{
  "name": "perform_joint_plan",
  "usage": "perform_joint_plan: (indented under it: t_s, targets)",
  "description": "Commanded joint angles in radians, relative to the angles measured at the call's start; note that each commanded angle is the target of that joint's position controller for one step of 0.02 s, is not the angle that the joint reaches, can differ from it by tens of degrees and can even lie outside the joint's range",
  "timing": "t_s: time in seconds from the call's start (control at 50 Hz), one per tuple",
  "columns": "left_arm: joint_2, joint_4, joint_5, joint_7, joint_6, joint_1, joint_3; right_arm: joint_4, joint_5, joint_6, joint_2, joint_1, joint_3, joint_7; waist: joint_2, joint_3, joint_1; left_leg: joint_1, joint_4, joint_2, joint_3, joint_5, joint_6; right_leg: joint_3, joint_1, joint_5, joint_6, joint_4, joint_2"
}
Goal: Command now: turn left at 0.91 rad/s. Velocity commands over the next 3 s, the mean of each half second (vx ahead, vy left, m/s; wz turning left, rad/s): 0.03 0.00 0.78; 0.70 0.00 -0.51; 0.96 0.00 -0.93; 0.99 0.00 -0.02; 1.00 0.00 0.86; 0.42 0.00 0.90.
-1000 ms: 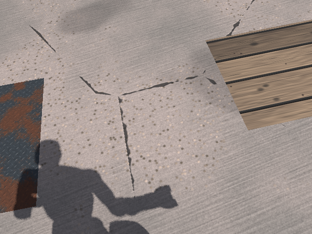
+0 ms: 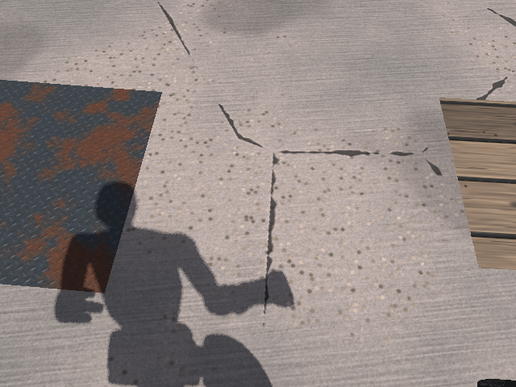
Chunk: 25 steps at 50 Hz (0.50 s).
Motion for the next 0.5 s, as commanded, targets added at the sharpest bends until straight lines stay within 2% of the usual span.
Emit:
perform_joint_plan:
  t_s: [0.02,0.04,0.06,0.08,0.1,0.12,0.14,0.18,0.26,0.32,0.42,0.44,0.46,0.48,0.5]
  targets:
    - [0.134,-0.034,-0.012,-0.013,-0.03,0.018,0.044,-0.026,-0.006,-0.004,-0.196,0.196,-0.084,-0.025,0.014,-0.21,-0.108,0.405,-0.249,-0.044,-0.061,0.345,0.119,0.008,-0.126,0.541,-0.045,0.301,-0.111]
    - [0.039,-0.099,0.053,-0.017,-0.036,0.009,0.012,-0.047,-0.003,-0.014,-0.348,0.221,-0.113,-0.045,0.363,-0.233,-0.059,0.631,-0.211,0.227,-0.49,0.881,0.281,0.007,-0.506,-0.297,0.053,0.633,0.046]
    - [0.074,-0.119,0.058,-0.008,-0.039,-0.064,0.012,-0.078,-0.046,-0.05,-0.311,0.197,-0.093,-0.03,0.277,-0.371,-0.115,0.563,-0.289,0.339,-0.688,0.714,0.447,0.255,-0.573,-0.366,0.059,0.783,0.107]
    - [0.12,-0.124,0.029,-0.001,-0.035,-0.12,0.021,-0.07,-0.043,-0.074,-0.261,0.163,-0.077,-0.022,0.16,-0.299,-0.114,0.502,-0.328,0.297,-0.595,0.563,0.413,0.299,-0.582,-0.291,0.038,0.796,0.08]
    - [0.121,-0.127,0.023,0.008,-0.034,-0.127,0.022,-0.056,-0.019,-0.083,-0.23,0.117,-0.069,-0.03,0.12,-0.215,-0.077,0.431,-0.346,0.232,-0.531,0.423,0.353,0.306,-0.589,-0.195,0.019,0.73,0.066]
    - [0.128,-0.113,0.034,0.02,-0.03,-0.114,0.026,-0.063,-0.001,-0.079,-0.202,0.064,-0.058,-0.04,0.083,-0.173,-0.048,0.375,-0.354,0.188,-0.493,0.35,0.308,0.311,-0.575,-0.12,0.016,0.663,0.052]
    - [0.137,-0.108,0.041,0.025,-0.026,-0.096,0.031,-0.074,0.0,-0.072,-0.196,0.01,-0.051,-0.052,0.096,-0.156,-0.017,0.301,-0.359,0.154,-0.458,0.348,0.286,0.313,-0.518,-0.061,0.021,0.614,0.06]
    - [0.116,-0.086,0.042,0.018,-0.026,-0.057,0.025,-0.085,-0.017,-0.064,-0.197,-0.013,-0.049,-0.067,0.108,-0.179,0.001,0.246,-0.351,0.113,-0.432,0.393,0.277,0.302,-0.443,0.01,0.038,0.566,0.103]
    - [0.078,-0.077,0.032,0.015,-0.023,-0.07,0.008,-0.074,-0.009,-0.056,-0.212,0.011,-0.056,-0.079,0.116,-0.187,-0.013,0.218,-0.331,0.07,-0.479,0.284,0.257,0.322,-0.392,0.061,0.061,0.375,0.154]
    - [0.086,-0.068,0.025,0.008,-0.022,-0.068,0.006,-0.076,-0.014,-0.05,-0.203,-0.002,-0.051,-0.079,0.159,-0.186,-0.025,0.191,-0.309,0.061,-0.51,0.2,0.238,0.325,-0.34,0.084,0.06,0.283,0.156]
    - [0.092,-0.078,0.02,-0.009,-0.037,-0.069,0.004,-0.063,-0.024,-0.044,-0.173,0.007,-0.027,-0.062,0.2,-0.191,-0.05,0.198,-0.239,0.075,-0.579,0.347,0.241,0.302,-0.221,0.043,0.025,0.145,0.138]
    - [0.089,-0.07,0.017,-0.014,-0.042,-0.036,0.003,-0.061,-0.018,-0.043,-0.161,0.007,-0.02,-0.061,0.186,-0.22,-0.035,0.181,-0.247,0.058,-0.582,0.167,0.232,0.287,-0.148,0.084,0.008,0.069,0.135]
    - [0.067,-0.053,0.013,-0.021,-0.048,0.008,-0.004,-0.052,-0.017,-0.046,-0.129,0.016,-0.003,-0.059,0.169,-0.227,-0.014,0.128,-0.259,0.034,-0.554,-0.117,0.208,0.254,-0.035,0.148,-0.01,-0.017,0.126]
    - [0.061,-0.039,0.016,-0.022,-0.053,0.041,-0.007,-0.031,-0.029,-0.055,-0.08,0.069,0.016,-0.055,0.12,-0.207,-0.017,0.042,-0.223,-0.015,-0.509,-0.355,0.177,0.289,0.055,0.062,-0.034,-0.051,0.095]
    - [0.113,-0.033,0.024,-0.017,-0.058,0.106,-0.002,-0.034,-0.037,-0.067,-0.043,0.071,0.033,-0.051,-0.017,-0.153,-0.009,-0.086,-0.009,-0.097,-0.377,-0.413,0.128,0.521,0.084,-0.235,-0.113,-0.174,-0.042]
